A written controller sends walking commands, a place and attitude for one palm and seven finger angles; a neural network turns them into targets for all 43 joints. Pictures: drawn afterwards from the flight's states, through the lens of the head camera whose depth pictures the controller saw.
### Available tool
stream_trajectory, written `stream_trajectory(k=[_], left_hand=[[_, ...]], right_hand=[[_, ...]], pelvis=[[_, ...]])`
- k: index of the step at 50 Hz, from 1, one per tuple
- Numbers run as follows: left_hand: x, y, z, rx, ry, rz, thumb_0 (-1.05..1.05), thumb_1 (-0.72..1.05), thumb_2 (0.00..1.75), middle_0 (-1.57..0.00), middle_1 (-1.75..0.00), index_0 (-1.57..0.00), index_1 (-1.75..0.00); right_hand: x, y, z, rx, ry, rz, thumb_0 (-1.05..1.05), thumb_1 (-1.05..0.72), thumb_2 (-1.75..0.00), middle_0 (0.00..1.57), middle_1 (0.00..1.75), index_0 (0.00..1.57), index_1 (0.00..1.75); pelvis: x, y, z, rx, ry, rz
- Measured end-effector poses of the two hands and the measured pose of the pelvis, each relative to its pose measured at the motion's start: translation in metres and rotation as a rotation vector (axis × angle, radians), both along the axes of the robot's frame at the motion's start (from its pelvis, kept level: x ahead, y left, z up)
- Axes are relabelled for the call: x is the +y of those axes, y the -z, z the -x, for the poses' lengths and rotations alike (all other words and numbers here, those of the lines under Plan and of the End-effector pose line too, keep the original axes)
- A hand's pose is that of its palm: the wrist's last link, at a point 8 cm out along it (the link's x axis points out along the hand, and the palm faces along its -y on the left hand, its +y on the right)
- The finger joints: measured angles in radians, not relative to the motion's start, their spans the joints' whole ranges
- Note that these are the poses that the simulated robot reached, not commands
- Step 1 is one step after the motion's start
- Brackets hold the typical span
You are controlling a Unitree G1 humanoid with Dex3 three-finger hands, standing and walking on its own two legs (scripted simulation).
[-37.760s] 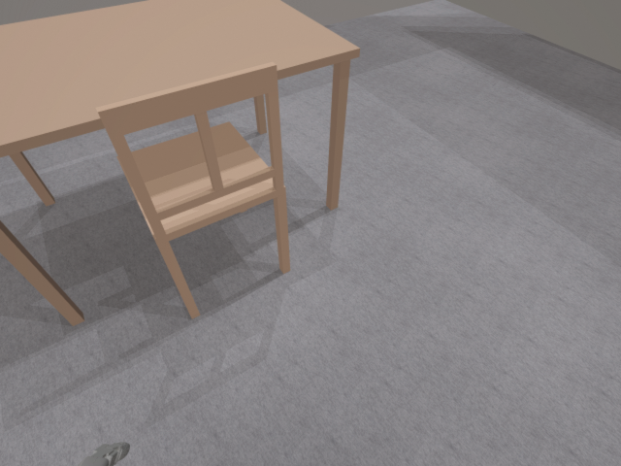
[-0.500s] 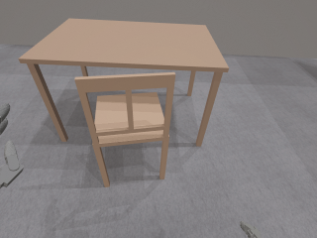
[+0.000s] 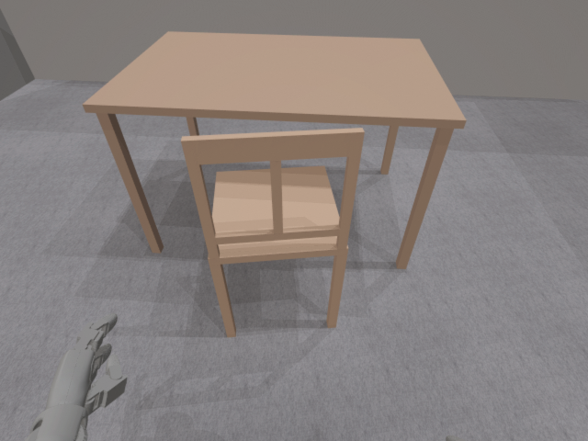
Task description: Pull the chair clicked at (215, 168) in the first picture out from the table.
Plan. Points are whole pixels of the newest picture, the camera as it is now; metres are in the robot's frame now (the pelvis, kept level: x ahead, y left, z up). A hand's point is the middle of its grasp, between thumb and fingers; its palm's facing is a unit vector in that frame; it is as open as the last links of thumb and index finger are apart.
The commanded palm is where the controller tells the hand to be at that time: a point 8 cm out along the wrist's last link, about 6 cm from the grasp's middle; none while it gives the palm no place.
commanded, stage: let the arm hang, fingers relaxed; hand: left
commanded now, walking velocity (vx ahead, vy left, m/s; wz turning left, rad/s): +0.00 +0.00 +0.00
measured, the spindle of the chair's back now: (276, 197) +0.72 +0.06 -0.10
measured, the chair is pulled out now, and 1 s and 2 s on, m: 0.16 0.16 0.16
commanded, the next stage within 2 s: look to check the result in 0.96 s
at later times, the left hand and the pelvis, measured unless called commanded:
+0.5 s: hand out of the picture +0.02 +0.21 -0.15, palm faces -0.04 -0.97 -0.26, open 7.3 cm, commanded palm none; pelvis +0.03 +0.01 +0.02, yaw -2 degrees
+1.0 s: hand out of the picture +0.07 +0.18 -0.15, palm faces -0.05 -0.97 -0.22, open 7.3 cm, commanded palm none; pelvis +0.04 +0.01 +0.02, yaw -3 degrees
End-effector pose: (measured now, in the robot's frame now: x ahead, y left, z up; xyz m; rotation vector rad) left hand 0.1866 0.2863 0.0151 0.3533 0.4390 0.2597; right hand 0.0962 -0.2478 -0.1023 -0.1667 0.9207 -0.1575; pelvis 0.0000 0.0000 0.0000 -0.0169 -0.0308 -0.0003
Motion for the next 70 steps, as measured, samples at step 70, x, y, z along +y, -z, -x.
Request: stream_trajectory(k=[70], left_hand=[[-0.077,0.134,0.141,0.987,-0.098,0.259,0.01,0.92,0.9,-0.2,-0.3,-0.2,-0.3]], right_hand=[[0.038,0.026,0.084,0.531,0.15,-0.1,0.01,-0.91,-0.9,0.19,0.3,0.2,0.3]], pelvis=[[-0.002,-0.025,-0.049,0.014,0.056,-0.022]])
